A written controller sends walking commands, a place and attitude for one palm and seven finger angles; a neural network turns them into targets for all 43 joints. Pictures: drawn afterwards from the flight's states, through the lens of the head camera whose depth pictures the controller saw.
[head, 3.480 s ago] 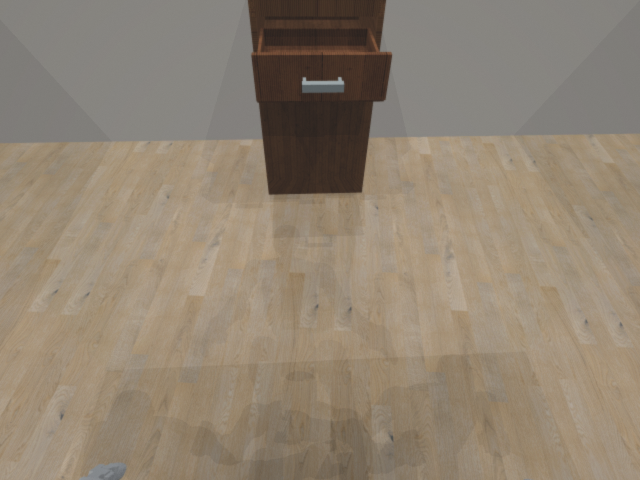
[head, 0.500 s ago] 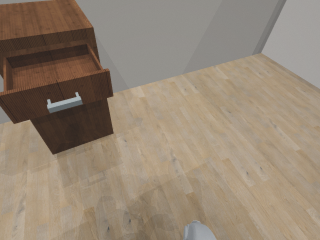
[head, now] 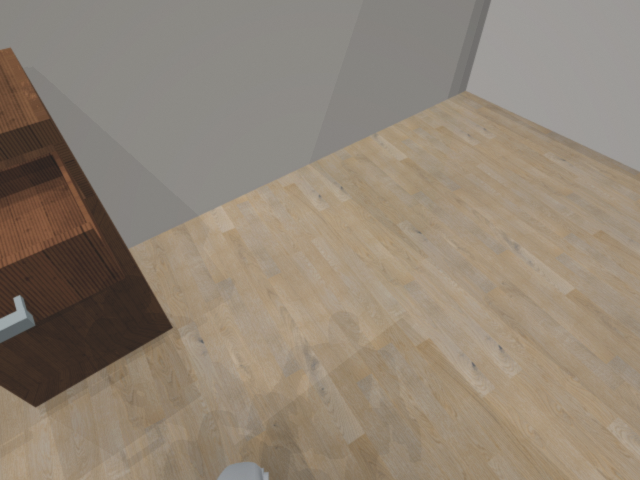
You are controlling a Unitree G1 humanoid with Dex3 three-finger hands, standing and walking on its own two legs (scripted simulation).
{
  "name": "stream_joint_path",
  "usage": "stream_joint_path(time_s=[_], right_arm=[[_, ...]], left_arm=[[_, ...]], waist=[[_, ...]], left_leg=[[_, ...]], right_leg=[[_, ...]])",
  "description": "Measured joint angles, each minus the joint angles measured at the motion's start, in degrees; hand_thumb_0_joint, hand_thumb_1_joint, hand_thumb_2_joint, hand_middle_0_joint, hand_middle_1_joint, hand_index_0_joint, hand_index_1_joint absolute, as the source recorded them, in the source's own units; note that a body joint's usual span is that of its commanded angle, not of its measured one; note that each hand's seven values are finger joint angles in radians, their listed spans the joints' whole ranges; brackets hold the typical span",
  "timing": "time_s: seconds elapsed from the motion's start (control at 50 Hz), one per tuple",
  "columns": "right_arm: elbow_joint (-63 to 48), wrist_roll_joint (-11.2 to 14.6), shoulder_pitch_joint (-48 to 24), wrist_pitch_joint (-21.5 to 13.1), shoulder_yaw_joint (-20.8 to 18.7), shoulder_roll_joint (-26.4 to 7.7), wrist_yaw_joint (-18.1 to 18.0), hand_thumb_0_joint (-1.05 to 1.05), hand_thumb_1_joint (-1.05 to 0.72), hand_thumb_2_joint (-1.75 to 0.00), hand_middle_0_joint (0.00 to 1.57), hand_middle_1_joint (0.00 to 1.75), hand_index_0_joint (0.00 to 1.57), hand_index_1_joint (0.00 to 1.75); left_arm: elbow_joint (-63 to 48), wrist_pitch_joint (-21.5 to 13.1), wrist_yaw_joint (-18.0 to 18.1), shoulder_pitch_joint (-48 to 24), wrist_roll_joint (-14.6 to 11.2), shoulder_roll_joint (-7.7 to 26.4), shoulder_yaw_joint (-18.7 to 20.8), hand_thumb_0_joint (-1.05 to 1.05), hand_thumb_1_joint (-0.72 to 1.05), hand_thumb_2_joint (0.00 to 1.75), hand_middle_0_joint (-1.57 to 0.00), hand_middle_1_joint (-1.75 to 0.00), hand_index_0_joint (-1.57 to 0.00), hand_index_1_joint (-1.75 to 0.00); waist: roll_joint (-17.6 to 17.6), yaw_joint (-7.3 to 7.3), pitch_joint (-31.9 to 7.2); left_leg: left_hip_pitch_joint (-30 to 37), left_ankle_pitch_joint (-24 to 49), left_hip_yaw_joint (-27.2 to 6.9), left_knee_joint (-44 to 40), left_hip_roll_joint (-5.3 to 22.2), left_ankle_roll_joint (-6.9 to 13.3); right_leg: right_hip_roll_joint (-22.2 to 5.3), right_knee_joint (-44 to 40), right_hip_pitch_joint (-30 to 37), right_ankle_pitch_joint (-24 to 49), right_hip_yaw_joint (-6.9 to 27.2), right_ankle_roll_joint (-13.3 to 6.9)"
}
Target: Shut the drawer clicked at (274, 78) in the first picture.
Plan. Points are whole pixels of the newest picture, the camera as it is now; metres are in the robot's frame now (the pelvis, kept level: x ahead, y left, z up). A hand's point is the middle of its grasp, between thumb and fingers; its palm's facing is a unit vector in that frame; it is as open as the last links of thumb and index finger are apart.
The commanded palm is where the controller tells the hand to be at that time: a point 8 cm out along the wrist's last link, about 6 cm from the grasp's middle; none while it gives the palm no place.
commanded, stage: turn to face it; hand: left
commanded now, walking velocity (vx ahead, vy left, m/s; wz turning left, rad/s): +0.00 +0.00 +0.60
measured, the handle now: out of the picture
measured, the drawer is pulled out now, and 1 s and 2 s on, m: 0.30 0.30 0.30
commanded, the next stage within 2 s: take the last steps up to it in 0.92 s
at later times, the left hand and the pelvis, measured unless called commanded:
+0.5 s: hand out of the picture +0.04 +0.25 -0.17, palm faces +0.35 -0.90 -0.25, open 7.4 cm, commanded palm none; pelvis +0.05 +0.03 +0.00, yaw +17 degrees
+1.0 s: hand out of the picture +0.02 +0.15 -0.14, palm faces +0.55 -0.79 -0.28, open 7.4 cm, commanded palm none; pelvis +0.07 -0.04 +0.01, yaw +33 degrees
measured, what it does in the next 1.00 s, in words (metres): steps on the spot, turning left: left foot, then right foot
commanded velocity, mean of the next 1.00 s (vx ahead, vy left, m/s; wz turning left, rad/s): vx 0.00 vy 0.00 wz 0.48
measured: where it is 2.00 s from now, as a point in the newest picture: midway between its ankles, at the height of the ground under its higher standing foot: outside the picture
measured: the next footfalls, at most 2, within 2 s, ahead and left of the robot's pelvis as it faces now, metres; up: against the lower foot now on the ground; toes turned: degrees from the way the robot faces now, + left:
left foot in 0.30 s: +0.09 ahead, +0.15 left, +0.00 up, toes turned +20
right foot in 0.72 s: +0.16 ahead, -0.11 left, +0.00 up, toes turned +22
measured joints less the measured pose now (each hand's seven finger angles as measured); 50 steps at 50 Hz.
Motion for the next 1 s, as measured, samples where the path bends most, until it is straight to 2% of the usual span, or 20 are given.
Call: stream_joint_path(time_s=[0.08, 0.16, 0.26, 0.3, 0.32, 0.36, 0.42, 0.48, 0.58, 0.68, 0.72, 0.74, 0.78, 0.8, 0.84, 0.88, 0.94, 1.0], right_arm=[[0.3, -0.1, -0.9, 1.5, 0.0, -0.5, 0.5, 0.00, -0.92, -0.90, 0.20, 0.30, 0.19, 0.30], [0.3, -0.1, -1.8, 2.7, 0.1, -0.6, 1.3, 0.00, -0.92, -0.90, 0.20, 0.30, 0.19, 0.30], [-1.2, -0.2, -3.5, 3.0, 0.2, -0.7, 2.1, 0.00, -0.91, -0.90, 0.20, 0.30, 0.19, 0.30], [-2.5, -0.3, -3.7, 2.5, 0.2, -0.9, 2.3, 0.00, -0.91, -0.90, 0.20, 0.30, 0.19, 0.30], [-3.0, -0.5, -3.9, 2.0, 0.0, -1.0, 2.3, 0.00, -0.91, -0.90, 0.20, 0.30, 0.19, 0.30], [-3.7, -0.3, -4.2, 1.1, 0.1, -1.2, 2.1, 0.00, -0.91, -0.90, 0.20, 0.30, 0.20, 0.30], [-3.8, -0.2, -3.7, 0.9, 0.2, -1.5, 1.6, 0.00, -0.91, -0.90, 0.20, 0.30, 0.20, 0.30], [-3.4, -0.1, -3.2, 1.1, 0.3, -1.9, 1.5, 0.00, -0.91, -0.90, 0.20, 0.30, 0.20, 0.30], [-3.6, -0.2, -2.7, 1.7, -0.1, -2.6, 1.8, 0.00, -0.90, -0.90, 0.21, 0.30, 0.20, 0.30], [-4.5, -0.4, -2.8, 2.4, -1.1, -3.7, 2.1, 0.00, -0.90, -0.90, 0.21, 0.30, 0.20, 0.30], [-4.9, -0.2, -2.5, 2.6, -1.5, -4.3, 2.1, 0.00, -0.90, -0.90, 0.21, 0.30, 0.20, 0.30], [-4.9, 0.0, -2.5, 2.8, -1.9, -5.0, 2.1, 0.00, -0.90, -0.90, 0.21, 0.30, 0.20, 0.30], [-4.7, 0.0, -2.3, 3.5, -2.6, -6.1, 2.0, 0.00, -0.90, -0.90, 0.20, 0.30, 0.20, 0.30], [-4.5, -0.2, -2.2, 3.8, -2.9, -6.6, 2.0, 0.00, -0.91, -0.90, 0.20, 0.30, 0.20, 0.30], [-4.1, -0.4, -2.1, 4.3, -3.2, -7.1, 2.2, 0.00, -0.91, -0.90, 0.20, 0.30, 0.20, 0.30], [-3.8, -0.5, -2.2, 4.3, -3.2, -7.2, 2.5, 0.00, -0.91, -0.90, 0.20, 0.30, 0.20, 0.30], [-3.4, -0.4, -2.5, 4.3, -2.8, -6.9, 2.6, 0.00, -0.91, -0.90, 0.20, 0.30, 0.19, 0.30], [-2.7, -0.3, -3.2, 4.6, -2.3, -6.3, 2.5, 0.00, -0.91, -0.90, 0.20, 0.30, 0.19, 0.30]], left_arm=[[-0.7, 0.4, 0.2, 0.9, 0.1, -0.4, 0.1, -0.01, 0.94, 0.90, -0.20, -0.30, -0.20, -0.30], [-1.2, 1.0, 0.3, 2.4, 0.5, -0.3, 0.2, -0.01, 0.94, 0.90, -0.20, -0.30, -0.20, -0.30], [-0.9, 2.0, 0.1, 4.7, 0.7, 0.5, 0.5, 0.00, 0.92, 0.90, -0.20, -0.30, -0.20, -0.30], [-0.7, 2.5, 0.0, 6.1, 0.4, 1.0, 0.7, 0.00, 0.92, 0.90, -0.20, -0.30, -0.20, -0.30], [-0.4, 2.9, -0.1, 6.4, 0.1, 1.4, 0.9, 0.00, 0.92, 0.90, -0.20, -0.30, -0.20, -0.30], [-0.2, 4.4, -0.1, 6.3, -0.1, 2.1, 1.1, 0.00, 0.91, 0.90, -0.20, -0.30, -0.20, -0.30], [-0.7, 5.4, -0.1, 5.2, 0.2, 2.9, 1.8, 0.00, 0.91, 0.90, -0.20, -0.30, -0.20, -0.30], [-2.0, 5.3, -0.4, 3.5, 0.2, 3.5, 2.3, 0.00, 0.91, 0.90, -0.20, -0.30, -0.20, -0.30], [-4.2, 5.3, -0.4, 0.7, 0.1, 4.0, 2.5, 0.00, 0.91, 0.90, -0.20, -0.30, -0.20, -0.30], [-6.2, 4.8, -0.3, -1.4, -0.2, 3.6, 2.0, 0.00, 0.91, 0.90, -0.20, -0.30, -0.20, -0.30], [-7.1, 4.0, -0.3, -1.5, -0.3, 3.4, 1.5, 0.00, 0.91, 0.90, -0.20, -0.30, -0.20, -0.30], [-7.2, 3.3, -0.2, -1.6, 0.0, 2.8, 1.3, 0.00, 0.91, 0.90, -0.20, -0.30, -0.20, -0.30], [-7.5, 2.8, -0.3, -1.1, 0.4, 1.5, 0.3, 0.00, 0.91, 0.90, -0.20, -0.30, -0.20, -0.30], [-7.5, 2.7, -0.3, -0.5, 0.4, 0.9, 0.0, 0.00, 0.91, 0.90, -0.20, -0.30, -0.20, -0.30], [-7.4, 2.7, -0.2, 0.8, 0.4, 0.1, -0.4, 0.00, 0.91, 0.90, -0.20, -0.30, -0.20, -0.30], [-6.9, 2.7, -0.2, 1.8, 0.4, -0.3, -0.6, 0.00, 0.91, 0.90, -0.20, -0.30, -0.20, -0.30], [-6.2, 2.5, -0.1, 3.2, 0.4, -0.6, -0.9, 0.00, 0.91, 0.90, -0.20, -0.30, -0.20, -0.30], [-5.5, 2.2, -0.1, 4.8, 0.6, -0.7, -1.0, 0.00, 0.90, 0.90, -0.20, -0.30, -0.20, -0.30]], waist=[[-0.1, 1.38, -0.6], [-1.1, 2.72, 0.2], [-2.5, 3.99, 2.1], [-3.1, 4.02, 2.5], [-3.8, 3.79, 2.8], [-4.1, 3.97, 3.6], [-3.4, 3.97, 3.6], [-2.6, 4.07, 3.2], [-1.2, 3.31, 2.2], [0.0, 2.04, 2.0], [0.3, 1.90, 1.7], [1.3, 1.92, 1.8], [2.5, 1.72, 1.7], [2.7, 1.72, 1.3], [2.5, 1.92, 0.9], [2.1, 1.92, 0.9], [1.1, 2.18, 1.3], [0.3, 3.04, 2.0]], left_leg=[[0.1, -1.0, 1.6, -4.0, -0.8, -0.8], [3.2, -3.9, 4.3, -10.4, -1.5, -1.0], [9.0, -5.4, 6.7, -21.0, -2.5, 0.2], [12.6, -0.8, 7.4, -27.4, -3.4, 1.5], [12.7, -0.8, 7.6, -27.7, -4.4, 3.0], [12.5, -2.2, 7.2, -26.7, -5.6, 4.8], [13.9, -1.2, 5.7, -29.7, -6.1, 4.9], [15.3, 1.3, 3.8, -33.7, -6.6, 4.7], [15.7, 3.8, 0.2, -37.1, -7.1, 3.9], [14.0, 4.2, -3.2, -36.0, -7.4, 2.0], [12.5, 3.4, -4.4, -33.7, -8.0, 0.9], [11.4, 2.1, -5.0, -31.2, -7.7, 0.9], [8.0, -7.2, -4.9, -20.5, -8.5, 0.7], [6.3, -9.1, -4.5, -14.6, -8.9, 0.7], [3.9, -8.5, -3.0, -4.8, -8.7, 0.2], [2.9, -6.3, -1.9, 0.3, -7.8, -0.5], [3.6, -5.0, -1.2, 0.8, -6.4, -1.3], [5.7, -6.0, -0.7, -3.3, -5.4, -1.8]], right_leg=[[-0.8, -0.8, 2.4, -1.6, -2.4, 0.4], [-2.4, 0.6, 3.5, -3.9, -4.9, 1.2], [-5.5, 5.5, 3.0, -8.0, -7.9, 2.9], [-7.5, 10.3, 1.6, -10.8, -8.8, 3.9], [-9.1, 14.6, -0.1, -12.0, -8.0, 5.2], [-9.2, 26.7, -5.4, -17.8, -1.7, 8.2], [-8.4, 37.3, -11.3, -16.9, 4.8, 10.3], [-8.8, 38.5, -14.2, -11.9, 8.6, 11.4], [-8.7, 30.7, -13.3, -10.0, 11.2, 12.4], [-6.3, 18.2, -8.0, -10.5, 10.8, 12.3], [-5.4, 9.2, -3.9, -5.9, 10.0, 12.0], [-4.8, 7.6, -3.0, -4.4, 9.1, 9.2], [-5.2, 8.6, -2.6, -5.1, 7.3, 6.6], [-5.8, 8.3, -2.1, -5.4, 6.5, 6.2], [-6.7, 6.6, -0.7, -5.1, 5.4, 6.0], [-7.3, 4.7, 0.6, -4.2, 4.4, 6.0], [-8.1, 2.9, 1.7, -3.3, 2.8, 5.7], [-8.5, 2.1, 2.1, -2.9, 1.4, 5.6]])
